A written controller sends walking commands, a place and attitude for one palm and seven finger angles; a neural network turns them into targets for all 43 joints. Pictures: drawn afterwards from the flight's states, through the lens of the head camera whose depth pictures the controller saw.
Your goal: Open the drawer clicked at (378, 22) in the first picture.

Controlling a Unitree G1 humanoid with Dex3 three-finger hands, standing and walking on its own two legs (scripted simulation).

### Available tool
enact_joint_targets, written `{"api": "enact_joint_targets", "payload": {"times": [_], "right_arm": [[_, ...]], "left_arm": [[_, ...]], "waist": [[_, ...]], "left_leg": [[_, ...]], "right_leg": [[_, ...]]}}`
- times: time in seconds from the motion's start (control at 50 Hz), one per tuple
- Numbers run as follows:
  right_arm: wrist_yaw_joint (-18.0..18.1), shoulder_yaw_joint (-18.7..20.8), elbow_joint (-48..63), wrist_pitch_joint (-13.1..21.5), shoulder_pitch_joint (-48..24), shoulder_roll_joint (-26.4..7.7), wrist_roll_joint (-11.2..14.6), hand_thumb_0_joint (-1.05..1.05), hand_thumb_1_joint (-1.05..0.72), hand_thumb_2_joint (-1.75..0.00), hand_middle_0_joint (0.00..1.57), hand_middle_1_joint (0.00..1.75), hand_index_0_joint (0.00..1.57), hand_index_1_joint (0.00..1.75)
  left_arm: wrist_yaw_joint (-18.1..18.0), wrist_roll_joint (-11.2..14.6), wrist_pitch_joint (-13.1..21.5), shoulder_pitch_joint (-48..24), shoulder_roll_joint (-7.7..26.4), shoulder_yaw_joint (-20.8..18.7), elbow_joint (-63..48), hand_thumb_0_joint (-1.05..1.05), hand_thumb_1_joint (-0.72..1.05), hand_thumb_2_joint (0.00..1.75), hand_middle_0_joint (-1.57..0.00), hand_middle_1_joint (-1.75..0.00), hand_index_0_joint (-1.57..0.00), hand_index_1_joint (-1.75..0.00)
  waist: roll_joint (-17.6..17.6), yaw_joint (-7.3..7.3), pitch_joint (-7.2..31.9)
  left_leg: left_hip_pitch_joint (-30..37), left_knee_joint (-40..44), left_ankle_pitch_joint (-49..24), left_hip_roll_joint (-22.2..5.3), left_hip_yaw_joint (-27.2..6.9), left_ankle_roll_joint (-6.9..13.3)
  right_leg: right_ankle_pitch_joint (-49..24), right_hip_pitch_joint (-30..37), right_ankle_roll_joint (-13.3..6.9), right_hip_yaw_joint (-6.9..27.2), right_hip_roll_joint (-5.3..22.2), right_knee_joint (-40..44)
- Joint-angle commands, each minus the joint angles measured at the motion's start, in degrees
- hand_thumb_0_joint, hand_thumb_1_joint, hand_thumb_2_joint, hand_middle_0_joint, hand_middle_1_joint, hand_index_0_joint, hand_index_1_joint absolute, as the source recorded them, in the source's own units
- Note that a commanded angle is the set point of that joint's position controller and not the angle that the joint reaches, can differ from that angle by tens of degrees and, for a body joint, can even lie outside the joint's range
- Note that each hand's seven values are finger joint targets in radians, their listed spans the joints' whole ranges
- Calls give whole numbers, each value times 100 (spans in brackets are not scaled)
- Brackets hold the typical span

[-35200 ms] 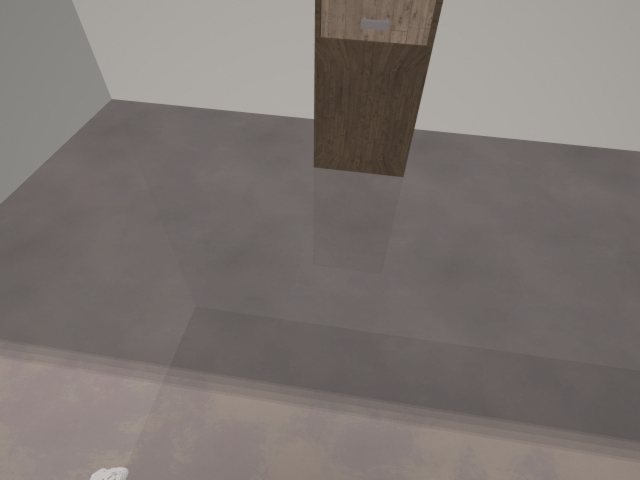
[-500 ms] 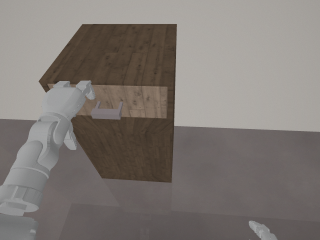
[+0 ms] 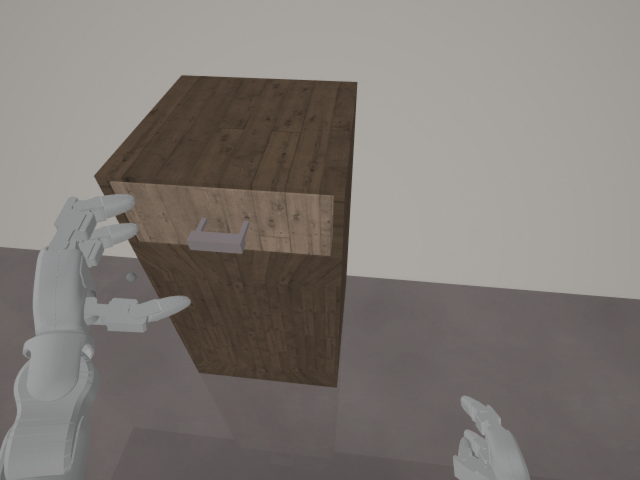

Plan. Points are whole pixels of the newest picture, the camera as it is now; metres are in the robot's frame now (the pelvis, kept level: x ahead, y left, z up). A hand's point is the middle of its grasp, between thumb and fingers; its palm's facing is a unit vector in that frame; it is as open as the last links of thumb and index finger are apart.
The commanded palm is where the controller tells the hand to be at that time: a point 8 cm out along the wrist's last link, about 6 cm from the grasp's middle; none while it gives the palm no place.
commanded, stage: draw the hand back to the body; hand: left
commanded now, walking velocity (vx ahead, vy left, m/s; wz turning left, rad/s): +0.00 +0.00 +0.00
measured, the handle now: (220, 233) +0.55 +0.25 -0.05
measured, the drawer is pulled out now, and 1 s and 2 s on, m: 0.00 0.00 0.00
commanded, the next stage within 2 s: step back with the hand held close in 0.64 s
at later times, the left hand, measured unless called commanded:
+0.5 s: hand (69, 384) +0.16 +0.24 +0.16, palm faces +0.42 -0.82 -0.39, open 8.2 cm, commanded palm +0.11 +0.28 +0.17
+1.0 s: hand (67, 381) +0.17 +0.25 +0.14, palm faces +0.34 -0.83 -0.45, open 7.4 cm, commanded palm +0.10 +0.30 +0.17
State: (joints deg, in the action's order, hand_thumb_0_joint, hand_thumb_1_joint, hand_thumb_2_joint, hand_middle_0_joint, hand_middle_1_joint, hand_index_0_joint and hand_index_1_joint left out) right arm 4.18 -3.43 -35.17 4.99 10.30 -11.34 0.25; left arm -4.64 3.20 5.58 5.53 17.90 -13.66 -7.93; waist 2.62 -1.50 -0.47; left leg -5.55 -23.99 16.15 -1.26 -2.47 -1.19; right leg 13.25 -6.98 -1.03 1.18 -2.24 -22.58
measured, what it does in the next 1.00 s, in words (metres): stands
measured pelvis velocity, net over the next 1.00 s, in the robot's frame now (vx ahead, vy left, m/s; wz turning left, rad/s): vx -0.02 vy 0.01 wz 0.01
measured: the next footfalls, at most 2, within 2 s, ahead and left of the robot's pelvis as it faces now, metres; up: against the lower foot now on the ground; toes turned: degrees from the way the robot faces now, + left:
none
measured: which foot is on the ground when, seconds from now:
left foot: down 0.00-1.00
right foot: down 0.00-1.00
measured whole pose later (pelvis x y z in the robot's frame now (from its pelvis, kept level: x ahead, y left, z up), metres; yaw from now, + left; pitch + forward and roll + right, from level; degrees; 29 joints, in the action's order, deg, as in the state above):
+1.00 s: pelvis -0.02 +0.01 +0.00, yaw +1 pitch +1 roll -1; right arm 4.0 0.9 -31.8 2.8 11.8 -13.7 -0.5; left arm -6.9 1.2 9.3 34.8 19.0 -18.3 -29.8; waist 1.8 0.6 -0.3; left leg -14.4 -29.0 15.7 -0.2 -2.9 -0.2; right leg 11.8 -14.5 0.2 0.7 -1.3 -25.1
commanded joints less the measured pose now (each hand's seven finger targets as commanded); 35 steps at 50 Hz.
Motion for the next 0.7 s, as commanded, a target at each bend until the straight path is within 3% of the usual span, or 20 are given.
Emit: {"api": "enact_joint_targets", "payload": {"times": [0.0,0.04,0.08,0.16,0.2,0.22,0.28,0.32,0.36,0.4,0.42,0.68], "right_arm": [[42,311,821,432,-730,-692,-1,0,-90,-90,20,30,20,30],[57,347,786,480,-732,-693,-23,0,-90,-90,20,30,20,30],[64,380,762,533,-733,-707,-28,0,-90,-90,20,30,20,30],[72,410,770,608,-717,-673,-43,0,-90,-90,20,30,20,30],[80,425,786,646,-728,-659,-33,0,-90,-90,20,30,20,30],[84,433,798,669,-724,-644,-24,0,-90,-90,20,30,20,30],[115,463,798,727,-721,-609,-31,0,-90,-90,20,30,20,30],[125,447,829,766,-704,-565,-24,0,-90,-90,20,30,20,30],[134,431,790,794,-669,-594,-31,0,-90,-90,20,30,20,30],[190,431,760,837,-666,-589,-45,0,-90,-90,20,30,20,30],[196,429,770,837,-660,-599,-36,0,-90,-90,20,30,20,30],[159,376,738,924,-719,-569,-84,0,-90,-90,20,30,20,30]], "left_arm": [[-58,95,407,-351,939,-494,-1732,0,17,58,-25,-77,-25,-77],[-88,80,439,-155,986,-586,-2026,0,23,62,-25,-73,-25,-73],[-100,86,462,289,1051,-711,-2100,0,31,64,-24,-68,-24,-68],[-141,74,526,1085,1060,-840,-2644,0,44,70,-23,-59,-23,-59],[-128,88,536,1536,1033,-892,-2697,0,51,74,-23,-55,-23,-55],[-126,78,554,1585,1007,-864,-2889,0,55,75,-22,-52,-22,-52],[-132,81,563,2071,1078,-1032,-2988,0,65,80,-22,-46,-22,-46],[-131,71,591,2321,1015,-1019,-3167,0,73,82,-21,-41,-21,-41],[-141,34,600,2068,974,-916,-3177,0,80,86,-21,-37,-21,-37],[-179,33,586,1952,939,-896,-2976,0,87,88,-20,-32,-20,-32],[-175,25,571,1835,911,-852,-2960,0,90,90,-20,-30,-20,-30],[-215,-22,522,1947,1034,-1024,-3040,0,90,90,-20,-30,-20,-30]], "waist": [[15,-78,799],[126,-82,889],[-143,-101,781],[-2,-142,829],[-190,-159,644],[-9,-139,617],[-104,-172,434],[55,-172,407],[112,-111,234],[-194,-84,50],[-117,-73,24],[121,-228,251]], "left_leg": [[-74,278,-1895,53,503,114],[-23,259,-1814,89,522,124],[-54,228,-1700,91,515,134],[-63,167,-1752,107,532,145],[-149,133,-1578,97,510,149],[-140,113,-1544,109,528,148],[-167,70,-1321,118,515,143],[-213,68,-1242,106,499,135],[-253,69,-1125,114,472,124],[-244,68,-857,118,465,142],[-259,73,-776,120,427,151],[-268,204,-1029,101,334,99]], "right_leg": [[-1675,475,72,-352,109,170],[-1605,456,75,-338,121,167],[-1481,383,101,-334,105,230],[-1559,405,115,-311,163,152],[-1304,292,126,-287,155,208],[-1281,247,124,-271,164,206],[-1013,73,128,-241,126,322],[-908,54,120,-247,149,265],[-742,-89,122,-245,135,299],[-373,-241,148,-239,133,434],[-226,-272,135,-207,145,441],[-545,60,66,-270,130,301]]}}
